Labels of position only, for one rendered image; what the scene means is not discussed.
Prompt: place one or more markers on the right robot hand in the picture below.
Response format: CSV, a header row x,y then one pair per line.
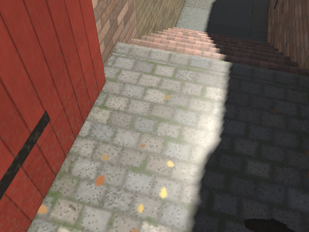
x,y
266,225

